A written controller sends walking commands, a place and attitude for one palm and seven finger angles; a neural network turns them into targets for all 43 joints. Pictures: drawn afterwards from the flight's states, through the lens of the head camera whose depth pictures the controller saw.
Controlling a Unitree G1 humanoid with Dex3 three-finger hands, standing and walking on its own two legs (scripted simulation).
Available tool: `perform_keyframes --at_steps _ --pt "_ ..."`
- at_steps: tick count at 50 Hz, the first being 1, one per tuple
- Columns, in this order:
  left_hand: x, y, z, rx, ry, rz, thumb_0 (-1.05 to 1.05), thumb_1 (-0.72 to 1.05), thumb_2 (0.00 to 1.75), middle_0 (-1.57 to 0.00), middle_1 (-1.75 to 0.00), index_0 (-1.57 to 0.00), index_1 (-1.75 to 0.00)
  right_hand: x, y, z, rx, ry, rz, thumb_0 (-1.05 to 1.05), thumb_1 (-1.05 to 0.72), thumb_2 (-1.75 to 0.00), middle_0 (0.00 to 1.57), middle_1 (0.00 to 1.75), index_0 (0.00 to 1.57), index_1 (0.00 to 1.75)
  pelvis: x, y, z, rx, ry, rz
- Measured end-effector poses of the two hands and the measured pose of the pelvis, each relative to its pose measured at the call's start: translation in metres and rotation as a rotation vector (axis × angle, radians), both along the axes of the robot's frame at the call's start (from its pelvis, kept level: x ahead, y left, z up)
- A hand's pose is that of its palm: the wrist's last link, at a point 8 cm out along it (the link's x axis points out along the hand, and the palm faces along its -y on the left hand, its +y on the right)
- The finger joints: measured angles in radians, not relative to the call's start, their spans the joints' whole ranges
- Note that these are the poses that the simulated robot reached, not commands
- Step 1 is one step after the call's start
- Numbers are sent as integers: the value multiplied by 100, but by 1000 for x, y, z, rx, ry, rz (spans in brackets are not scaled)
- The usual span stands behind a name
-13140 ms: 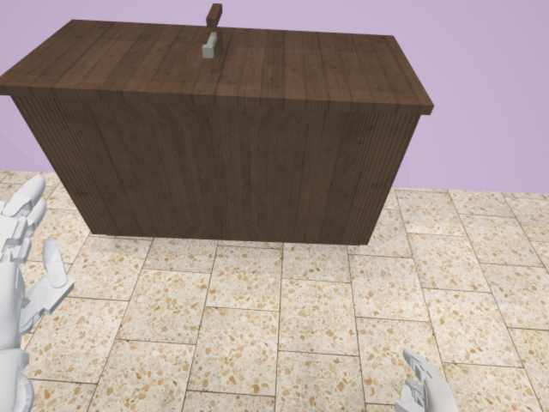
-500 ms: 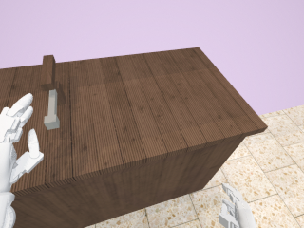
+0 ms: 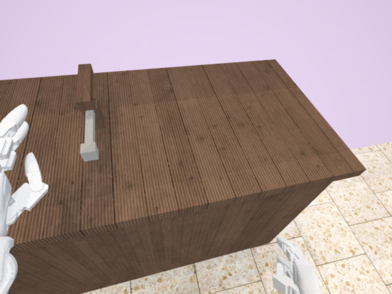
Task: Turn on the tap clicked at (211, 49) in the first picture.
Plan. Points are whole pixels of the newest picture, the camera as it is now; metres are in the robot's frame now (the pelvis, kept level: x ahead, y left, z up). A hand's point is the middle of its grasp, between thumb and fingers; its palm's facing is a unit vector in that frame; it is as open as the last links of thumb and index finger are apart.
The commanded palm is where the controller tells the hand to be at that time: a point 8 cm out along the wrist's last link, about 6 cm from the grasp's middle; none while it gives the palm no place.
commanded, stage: look again from close up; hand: left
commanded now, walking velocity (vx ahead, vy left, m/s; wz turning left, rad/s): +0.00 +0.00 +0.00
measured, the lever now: (89, 151) +0.35 +0.26 +0.07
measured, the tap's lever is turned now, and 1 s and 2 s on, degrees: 0 0 0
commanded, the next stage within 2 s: shuffle to correct the standing spot in 0.36 s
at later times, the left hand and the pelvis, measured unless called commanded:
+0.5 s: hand (64, 183) +0.23 +0.23 +0.16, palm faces +0.38 -0.84 -0.38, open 7.4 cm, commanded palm +0.17 +0.26 +0.17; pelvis +0.01 -0.02 +0.00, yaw +0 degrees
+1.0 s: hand (74, 188) +0.23 +0.21 +0.15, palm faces +0.36 -0.84 -0.40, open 7.4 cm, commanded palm +0.17 +0.25 +0.17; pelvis +0.01 -0.03 +0.00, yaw +0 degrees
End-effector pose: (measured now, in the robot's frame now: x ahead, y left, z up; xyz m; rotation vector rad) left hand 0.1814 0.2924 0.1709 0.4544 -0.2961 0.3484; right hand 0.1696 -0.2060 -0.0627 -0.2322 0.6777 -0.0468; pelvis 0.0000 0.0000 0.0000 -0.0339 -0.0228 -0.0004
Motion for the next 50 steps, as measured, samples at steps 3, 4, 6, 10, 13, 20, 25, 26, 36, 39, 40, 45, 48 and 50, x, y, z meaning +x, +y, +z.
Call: perform_keyframes --at_steps 3,4,6,10,13,20,25,26,36,39,40,45,48,50 --pt "2 -2 0 -6 3 2 2 89 90 -21 -30 -21 -30 2 -7 0 -9 5 -9 1 -90 -90 20 30 21 30 2 -1 0 1 0 1" --pt "3 -3 0 -7 5 2 2 89 90 -21 -30 -21 -30 2 -9 0 -11 6 -14 1 -90 -90 20 30 21 30 3 -2 0 2 0 1" --pt "4 -6 -1 -10 10 0 2 89 90 -21 -30 -21 -30 4 -13 1 -16 7 -22 1 -90 -90 20 30 20 30 5 -3 0 3 0 2" --pt "6 -11 0 -8 20 -4 2 89 90 -21 -30 -21 -30 7 -21 1 -21 5 -37 1 -91 -90 20 30 20 30 7 -7 1 4 1 3" --pt "7 -14 0 -7 25 -6 2 89 90 -21 -30 -21 -30 9 -26 2 -22 3 -45 1 -91 -90 20 30 20 30 9 -9 1 4 1 2" --pt "8 -21 3 -8 30 1 2 89 90 -21 -30 -21 -30 14 -32 1 -15 2 -52 1 -91 -90 20 30 20 30 12 -16 1 6 0 1" --pt "9 -25 3 -13 41 6 2 89 90 -21 -30 -21 -30 16 -35 -1 -6 6 -54 1 -91 -90 20 30 20 30 14 -19 2 7 1 1" --pt "9 -26 3 -15 44 7 2 89 90 -21 -30 -21 -30 16 -35 -1 -5 8 -54 1 -91 -90 20 30 20 30 14 -20 2 8 1 2" --pt "11 -37 4 -11 50 -6 2 89 90 -21 -30 -21 -30 16 -39 -2 13 16 -46 1 -91 -90 20 30 20 30 8 -32 2 9 13 -10" --pt "9 -44 3 -8 63 -16 2 89 90 -21 -30 -21 -30 14 -43 -3 14 17 -47 1 -91 -90 20 30 20 30 6 -36 1 4 16 -12" --pt "9 -46 2 -8 70 -17 2 89 90 -21 -30 -21 -30 13 -45 -4 13 19 -49 1 -91 -90 20 30 20 30 6 -36 1 2 18 -11" --pt "6 -47 -2 -16 103 -7 2 89 90 -21 -30 -21 -30 9 -54 -7 -4 33 -71 1 -91 -90 20 30 20 30 7 -36 0 -1 17 -9" --pt "6 -43 -4 -21 108 8 2 89 90 -21 -30 -22 -30 7 -58 -8 -16 43 -85 1 -91 -90 20 30 20 30 10 -34 0 0 13 -5" --pt "7 -39 -3 -21 104 17 2 89 90 -21 -30 -22 -30 6 -58 -9 -23 49 -92 1 -91 -90 20 30 20 30 12 -32 0 1 10 -4"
